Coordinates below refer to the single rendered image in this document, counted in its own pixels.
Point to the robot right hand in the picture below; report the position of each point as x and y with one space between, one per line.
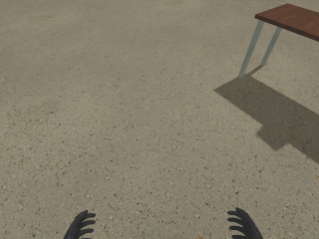
249 228

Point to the robot left hand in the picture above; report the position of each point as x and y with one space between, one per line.
74 231

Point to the table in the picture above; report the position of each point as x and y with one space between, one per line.
292 18

